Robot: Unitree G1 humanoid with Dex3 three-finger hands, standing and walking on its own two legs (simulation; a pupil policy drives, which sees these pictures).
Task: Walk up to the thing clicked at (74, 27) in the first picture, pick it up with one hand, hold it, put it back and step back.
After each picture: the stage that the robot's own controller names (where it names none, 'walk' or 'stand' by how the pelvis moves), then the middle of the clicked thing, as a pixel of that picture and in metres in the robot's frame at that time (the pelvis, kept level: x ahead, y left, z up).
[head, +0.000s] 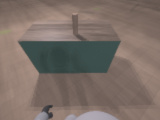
stand; (75, 24) +1.03 +0.28 +0.06
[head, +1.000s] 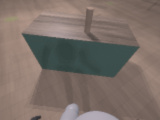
walk; (88, 21) +0.94 +0.15 +0.09
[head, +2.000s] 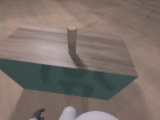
walk; (72, 42) +0.58 +0.22 +0.09
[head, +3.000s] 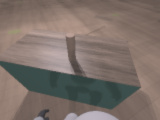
stand; (71, 48) +0.55 +0.23 +0.08
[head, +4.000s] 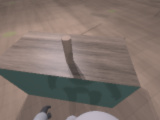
stand; (68, 51) +0.52 +0.23 +0.07
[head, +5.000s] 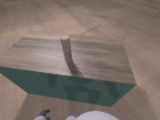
stand; (67, 50) +0.54 +0.25 +0.06
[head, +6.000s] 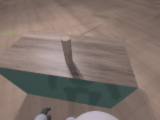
stand; (67, 51) +0.52 +0.24 +0.06
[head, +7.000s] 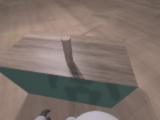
stand; (67, 50) +0.53 +0.24 +0.06
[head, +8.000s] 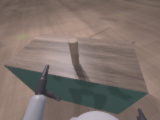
rise first; (74, 53) +0.52 +0.22 +0.06
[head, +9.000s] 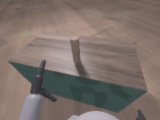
go down; (75, 50) +0.55 +0.22 +0.06
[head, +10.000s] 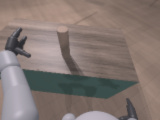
go down; (64, 44) +0.53 +0.20 +0.08
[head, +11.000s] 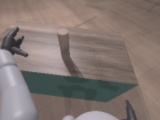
go down; (64, 46) +0.52 +0.20 +0.08
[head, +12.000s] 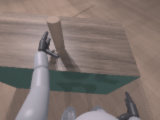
close in; (57, 37) +0.53 +0.22 +0.12
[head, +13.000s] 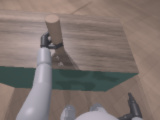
lift; (56, 37) +0.52 +0.21 +0.12
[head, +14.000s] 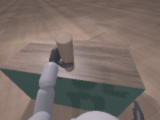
lift; (67, 56) +0.32 +0.16 +0.24
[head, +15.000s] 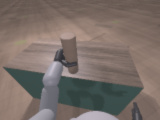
lift; (71, 56) +0.33 +0.15 +0.23
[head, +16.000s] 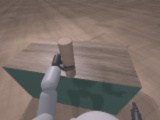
hold; (68, 60) +0.32 +0.16 +0.21
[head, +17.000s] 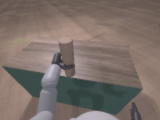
crouch; (68, 59) +0.33 +0.17 +0.20
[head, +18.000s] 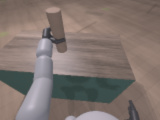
crouch; (58, 33) +0.48 +0.20 +0.25
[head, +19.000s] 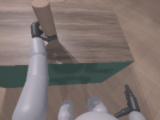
lower; (48, 28) +0.55 +0.19 +0.15
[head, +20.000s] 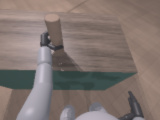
lower; (56, 38) +0.51 +0.19 +0.13
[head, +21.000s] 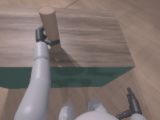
lower; (52, 33) +0.53 +0.20 +0.13
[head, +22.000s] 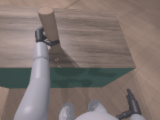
lower; (52, 33) +0.53 +0.20 +0.13
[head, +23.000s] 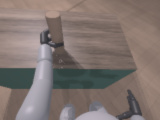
draw back; (57, 36) +0.53 +0.18 +0.13
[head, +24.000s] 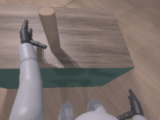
withdraw; (52, 34) +0.52 +0.19 +0.13
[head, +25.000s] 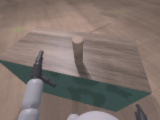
sink last; (78, 52) +0.48 +0.16 +0.10
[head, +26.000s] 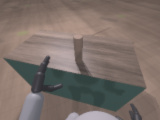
stand; (78, 50) +0.53 +0.18 +0.09
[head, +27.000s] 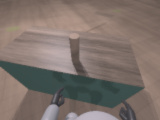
stand; (75, 50) +0.51 +0.18 +0.09
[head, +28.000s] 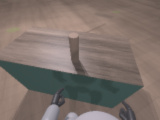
stand; (74, 49) +0.51 +0.18 +0.10
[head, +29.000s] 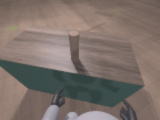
stand; (74, 48) +0.52 +0.18 +0.10
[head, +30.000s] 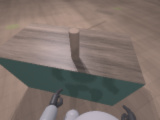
stand; (74, 45) +0.52 +0.18 +0.11
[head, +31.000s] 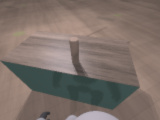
stand; (74, 51) +0.53 +0.19 +0.06
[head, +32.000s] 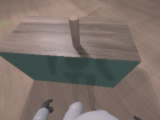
walk; (75, 33) +0.64 +0.19 +0.09
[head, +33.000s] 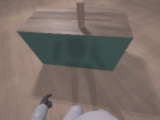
walk; (80, 15) +0.93 +0.20 +0.08
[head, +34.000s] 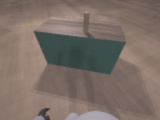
stand; (86, 23) +1.12 +0.19 +0.08
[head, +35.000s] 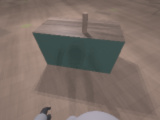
stand; (84, 23) +1.11 +0.19 +0.06
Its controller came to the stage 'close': yes
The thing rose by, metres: 0.20
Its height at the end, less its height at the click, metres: +0.00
